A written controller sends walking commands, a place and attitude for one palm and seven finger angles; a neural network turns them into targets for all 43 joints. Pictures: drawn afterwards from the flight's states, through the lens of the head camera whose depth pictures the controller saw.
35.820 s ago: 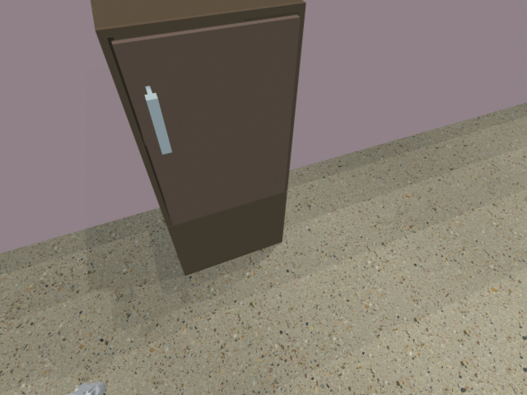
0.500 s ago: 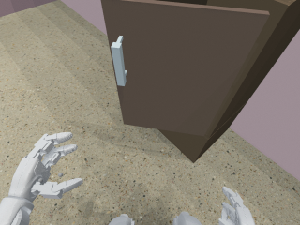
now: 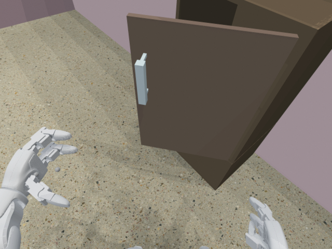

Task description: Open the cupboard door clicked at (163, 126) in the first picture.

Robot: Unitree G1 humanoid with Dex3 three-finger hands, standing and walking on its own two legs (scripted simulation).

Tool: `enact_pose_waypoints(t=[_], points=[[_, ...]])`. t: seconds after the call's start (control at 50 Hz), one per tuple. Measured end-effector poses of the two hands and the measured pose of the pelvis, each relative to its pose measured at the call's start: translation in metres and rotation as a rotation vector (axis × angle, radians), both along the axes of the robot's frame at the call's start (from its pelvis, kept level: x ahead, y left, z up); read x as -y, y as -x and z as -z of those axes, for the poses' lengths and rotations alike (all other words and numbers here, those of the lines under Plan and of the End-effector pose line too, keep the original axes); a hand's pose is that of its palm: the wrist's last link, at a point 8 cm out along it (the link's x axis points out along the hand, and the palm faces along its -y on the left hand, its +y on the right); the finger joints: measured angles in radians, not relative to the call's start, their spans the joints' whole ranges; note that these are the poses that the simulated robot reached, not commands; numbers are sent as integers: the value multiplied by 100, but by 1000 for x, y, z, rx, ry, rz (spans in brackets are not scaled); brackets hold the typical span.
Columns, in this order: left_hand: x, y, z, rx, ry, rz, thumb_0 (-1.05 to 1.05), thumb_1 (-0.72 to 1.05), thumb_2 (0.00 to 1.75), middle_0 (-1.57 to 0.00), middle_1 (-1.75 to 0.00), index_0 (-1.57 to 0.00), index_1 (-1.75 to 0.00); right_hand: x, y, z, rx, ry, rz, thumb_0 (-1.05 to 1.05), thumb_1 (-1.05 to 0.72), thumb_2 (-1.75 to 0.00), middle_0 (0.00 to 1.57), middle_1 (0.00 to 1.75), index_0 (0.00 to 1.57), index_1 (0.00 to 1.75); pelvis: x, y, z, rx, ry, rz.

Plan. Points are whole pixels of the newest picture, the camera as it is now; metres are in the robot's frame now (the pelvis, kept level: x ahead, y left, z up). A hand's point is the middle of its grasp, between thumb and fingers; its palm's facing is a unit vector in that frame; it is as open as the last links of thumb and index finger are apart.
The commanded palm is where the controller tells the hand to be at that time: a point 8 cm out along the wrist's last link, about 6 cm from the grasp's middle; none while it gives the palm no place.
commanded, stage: raise the hand with hooked fingers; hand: left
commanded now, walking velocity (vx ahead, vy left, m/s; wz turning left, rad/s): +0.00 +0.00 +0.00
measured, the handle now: (143, 79) +0.56 +0.11 +0.08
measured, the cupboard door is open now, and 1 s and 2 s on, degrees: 39 39 39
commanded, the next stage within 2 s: move the hooked fingers beside the handle in 0.72 s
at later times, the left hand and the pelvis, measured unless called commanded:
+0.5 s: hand (58, 151) +0.30 +0.26 +0.09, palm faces -0.09 -1.00 -0.03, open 14.0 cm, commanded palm +0.27 +0.31 +0.10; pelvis +0.00 -0.01 +0.01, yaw -1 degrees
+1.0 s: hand (64, 145) +0.31 +0.25 +0.09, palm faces -0.09 -1.00 -0.02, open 14.0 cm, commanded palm +0.30 +0.30 +0.10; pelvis +0.00 -0.01 +0.01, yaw +0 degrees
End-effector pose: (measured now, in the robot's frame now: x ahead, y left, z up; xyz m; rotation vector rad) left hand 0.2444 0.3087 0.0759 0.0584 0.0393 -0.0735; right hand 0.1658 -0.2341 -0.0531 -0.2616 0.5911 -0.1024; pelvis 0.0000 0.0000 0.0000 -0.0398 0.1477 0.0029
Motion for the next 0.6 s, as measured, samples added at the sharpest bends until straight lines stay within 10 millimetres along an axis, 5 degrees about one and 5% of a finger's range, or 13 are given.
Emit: enact_pose_waypoints(t=[0.32,0.6], points=[[-18,-35,-24,10,15,6,-1,-50,30,-30,-120,-30,-120,20,29,4,-102,27,60,2,-90,-89,21,30,20,30,3,-2,-9,6,-11,9],[-6,-33,-14,4,20,7,-1,-50,30,-30,-120,-30,-120,31,36,2,-113,39,84,2,-90,-89,21,30,20,30,7,-2,-11,4,-16,16]])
